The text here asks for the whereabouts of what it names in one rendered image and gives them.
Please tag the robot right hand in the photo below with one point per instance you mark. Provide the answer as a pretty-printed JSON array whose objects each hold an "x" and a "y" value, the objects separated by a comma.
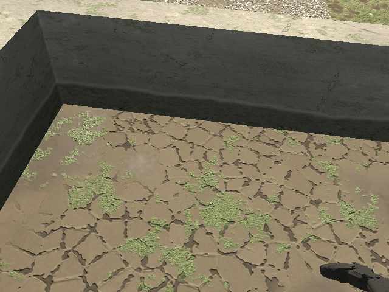
[{"x": 356, "y": 275}]

